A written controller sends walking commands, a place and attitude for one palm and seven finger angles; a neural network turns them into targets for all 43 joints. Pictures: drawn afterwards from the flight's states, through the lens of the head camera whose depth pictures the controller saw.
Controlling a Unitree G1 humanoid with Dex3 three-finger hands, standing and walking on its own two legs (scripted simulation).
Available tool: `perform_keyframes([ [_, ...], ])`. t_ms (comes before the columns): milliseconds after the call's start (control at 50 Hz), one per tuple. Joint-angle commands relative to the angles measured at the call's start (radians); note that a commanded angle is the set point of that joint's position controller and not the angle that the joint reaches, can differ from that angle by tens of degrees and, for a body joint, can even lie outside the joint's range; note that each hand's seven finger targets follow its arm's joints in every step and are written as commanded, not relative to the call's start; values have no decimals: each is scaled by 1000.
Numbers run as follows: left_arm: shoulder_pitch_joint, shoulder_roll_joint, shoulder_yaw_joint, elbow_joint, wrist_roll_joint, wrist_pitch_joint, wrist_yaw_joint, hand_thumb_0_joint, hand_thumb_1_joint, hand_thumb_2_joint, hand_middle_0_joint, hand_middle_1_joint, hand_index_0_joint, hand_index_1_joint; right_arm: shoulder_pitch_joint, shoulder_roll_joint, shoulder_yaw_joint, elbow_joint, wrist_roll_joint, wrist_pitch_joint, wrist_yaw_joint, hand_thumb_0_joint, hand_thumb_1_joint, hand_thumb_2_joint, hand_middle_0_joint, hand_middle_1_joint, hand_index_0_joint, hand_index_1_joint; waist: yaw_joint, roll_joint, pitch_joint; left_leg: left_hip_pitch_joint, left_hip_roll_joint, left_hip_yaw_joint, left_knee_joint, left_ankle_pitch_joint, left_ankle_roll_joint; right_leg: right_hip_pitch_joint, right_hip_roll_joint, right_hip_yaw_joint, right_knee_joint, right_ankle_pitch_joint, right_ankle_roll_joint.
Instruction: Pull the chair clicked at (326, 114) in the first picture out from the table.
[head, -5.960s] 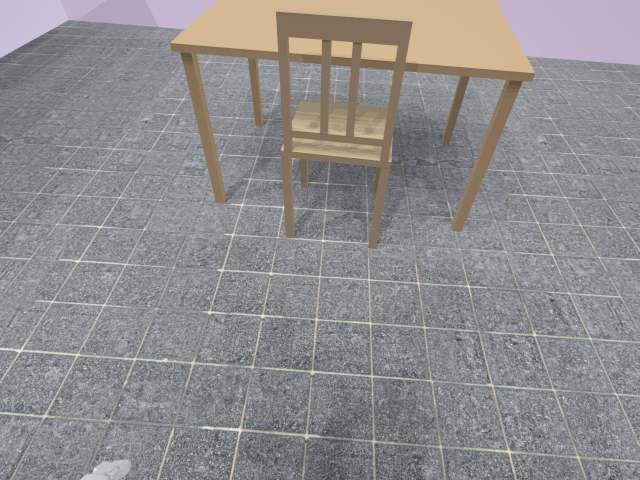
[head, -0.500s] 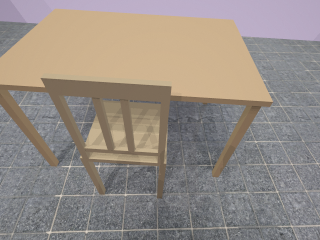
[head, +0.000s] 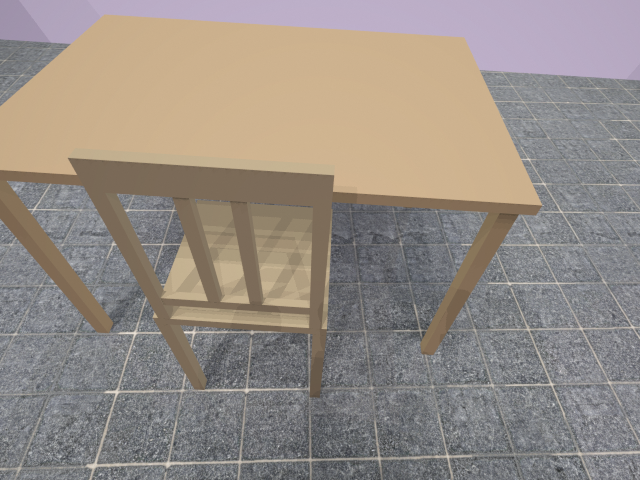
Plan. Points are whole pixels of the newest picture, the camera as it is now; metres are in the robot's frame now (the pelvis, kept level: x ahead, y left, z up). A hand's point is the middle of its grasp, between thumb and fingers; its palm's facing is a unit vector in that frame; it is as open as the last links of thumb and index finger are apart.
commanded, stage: shuffle to correct the standing spot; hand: left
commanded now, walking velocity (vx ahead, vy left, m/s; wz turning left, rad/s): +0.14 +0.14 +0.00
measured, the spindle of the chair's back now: (201, 253) +0.49 +0.25 -0.08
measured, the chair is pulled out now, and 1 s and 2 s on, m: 0.00 0.00 0.00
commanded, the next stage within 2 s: come to a stop and stand still in 0.14 s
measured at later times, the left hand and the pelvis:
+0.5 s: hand out of the picture +0.06 +0.21 -0.18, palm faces +0.07 -0.97 -0.22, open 7.4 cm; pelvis +0.05 +0.03 +0.00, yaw +2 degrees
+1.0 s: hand out of the picture +0.10 +0.15 -0.17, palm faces +0.05 -0.97 -0.23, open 7.2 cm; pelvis +0.05 -0.03 +0.00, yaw +2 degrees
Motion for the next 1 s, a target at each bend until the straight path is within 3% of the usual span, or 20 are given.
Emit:
perform_keyframes([
  [0, 96, 117, 27, -22, 3, -7, 3, 0, 900, 900, -200, -300, -200, -300, 56, -110, -19, -36, -2, -2, 2, 0, -900, -900, 200, 300, 200, 300, 3, 27, 48, -34, 103, -103, -70, 5, 3, -70, -73, 65, -67, 6, -71],
  [80, 123, 160, 48, -31, 4, -5, 0, 0, 900, 900, -200, -300, -200, -300, 31, -92, -22, -72, -8, 8, 11, 0, -900, -900, 200, 300, 200, 300, 20, -60, 114, -177, 41, -38, 57, -102, -17, -52, -153, 187, -147, -114, -130],
  [140, 154, 184, 64, -41, 4, -8, 5, 0, 900, 900, -200, -300, -200, -300, 4, -80, -26, -104, -12, 10, 13, 0, -900, -900, 200, 300, 200, 300, 35, -145, 120, -257, 41, 6, 185, -122, -31, -13, -263, 296, -188, 10, -190],
  [200, 135, 185, 76, -55, 11, -15, 7, 0, 900, 900, -200, -300, -200, -300, 32, -77, -26, -110, -8, -4, 15, 0, -900, -900, 200, 300, 200, 300, 16, -116, 74, -167, 52, 11, 71, -80, -29, 4, -243, 206, -69, 287, -182],
  [220, 110, 174, 75, -67, 11, -11, 5, 0, 900, 900, -200, -300, -200, -300, 79, -83, -27, -92, -6, -9, 15, 0, -900, -900, 200, 300, 200, 300, -7, -71, 48, -58, 54, 8, 15, 32, -19, -42, -183, 118, 6, 308, -147],
  [240, 84, 142, 65, -76, 8, -7, 4, 0, 900, 900, -200, -300, -200, -300, 152, -116, -30, -68, -9, -17, 11, 0, -900, -900, 200, 300, 200, 300, -39, 58, 11, 80, 113, -73, -24, 270, 8, -121, -85, 15, 164, 292, -101],
  [260, 72, 98, 51, -87, 4, -4, 6, 0, 900, 900, -200, -300, -200, -300, 238, -170, -39, -46, -14, -20, -1, 0, -900, -900, 200, 300, 200, 300, -60, 249, -37, 232, 254, -258, -42, 673, 78, -273, 11, -85, 359, 15, -50],
  [280, 38, 84, 39, -101, 0, 1, 16, 0, 900, 900, -200, -300, -200, -300, 280, -159, -31, -30, -8, -16, -18, 0, -900, -900, 200, 300, 200, 300, -65, 304, -27, 280, 321, -316, -82, 1055, 107, -377, 26, -32, 495, -290, -32],
  [300, 27, 100, 43, -97, -5, 9, 23, 0, 900, 900, -200, -300, -200, -300, 246, -135, -18, -34, -5, -14, -27, 0, -900, -900, 200, 300, 200, 300, -45, 235, -12, 238, 332, -273, -61, 1202, 111, -355, -12, 35, 535, -281, -34],
  [320, 22, 89, 42, -101, -8, 11, 24, 0, 900, 900, -200, -300, -200, -300, 202, -111, -14, -56, -2, -19, -31, 0, -900, -900, 200, 300, 200, 300, -29, 149, 2, 186, 343, -252, -65, 1211, 132, -325, -31, 42, 532, -257, -32],
  [420, 47, 65, 40, -76, -5, 29, 15, 0, 900, 900, -200, -300, -200, -300, 105, -117, -23, -84, 0, -19, -34, 0, -900, -900, 200, 300, 200, 300, 8, 54, -26, 157, 290, -170, -106, 1012, 114, -272, -13, 29, 484, -62, -14],
  [640, -85, 75, 54, -143, -5, 28, 7, 0, 900, 900, -200, -300, -200, -300, 96, -112, -50, -72, -16, 1, -27, 0, -900, -900, 200, 300, 200, 300, -23, 129, -7, 137, 280, -176, -78, 783, 110, -191, 11, 6, 186, -17, -31],
  [680, -35, 86, 56, -127, -4, 13, 7, 0, 900, 900, -200, -300, -200, -300, 81, -112, -51, -75, -10, 1, -23, 0, -900, -900, 200, 300, 200, 300, 5, 97, -43, 103, 243, -156, -22, 629, 66, -73, 2, 14, 12, 141, -31],
  [700, -6, 105, 57, -115, -3, 1, 9, 0, 900, 900, -200, -300, -200, -300, 84, -96, -49, -76, -5, -2, -19, 0, -900, -900, 200, 300, 200, 300, 12, 41, -58, 59, 191, -130, 18, 484, 24, 4, -31, 65, -56, 318, -39],
  [720, 5, 143, 59, -106, -3, -9, 13, 0, 900, 900, -200, -300, -200, -300, 99, -66, -45, -81, 2, -3, -15, 0, -900, -900, 200, 300, 200, 300, -2, -52, -88, -42, 131, -103, 35, 246, -17, 95, -121, 188, -21, 563, -83],
  [740, 0, 158, 51, -100, -7, -13, 11, 0, 900, 900, -200, -300, -200, -300, 103, -52, -39, -80, 5, 1, -13, 0, -900, -900, 200, 300, 200, 300, -14, -84, -69, -72, 81, -67, 2, 0, -43, 68, -211, 230, -10, 671, -145],
  [760, -21, 162, 44, -100, -9, -13, 8, 0, 900, 900, -200, -300, -200, -300, 114, -37, -37, -68, 5, 3, -10, 0, -900, -900, 200, 300, 200, 300, -27, -77, -59, -36, 69, -65, -38, -47, -45, 22, -213, 203, -15, 630, -160],
  [800, -40, 130, 39, -99, -11, -18, 9, 0, 900, 900, -200, -300, -200, -300, 111, -48, -32, -46, -3, 2, -11, 0, -900, -900, 200, 300, 200, 300, -26, -97, -77, 34, 104, -72, -73, 128, -41, 7, -121, 145, 6, 612, -118],
  [860, -30, 116, 34, -90, -13, -20, 9, 0, 900, 900, -200, -300, -200, -300, 90, -61, -28, -32, -3, -6, -13, 0, -900, -900, 200, 300, 200, 300, -12, 1, -51, 56, 133, -88, -98, 252, -34, -6, -83, 116, -6, 531, -88],
  [980, -6, 118, 28, -64, -12, -21, 7, 0, 900, 900, -200, -300, -200, -300, 82, -58, -20, -17, -2, 1, -11, 0, -900, -900, 200, 300, 200, 300, -7, 20, 6, 50, 130, -77, -129, 125, -38, -32, -73, 127, -91, 388, -81],
])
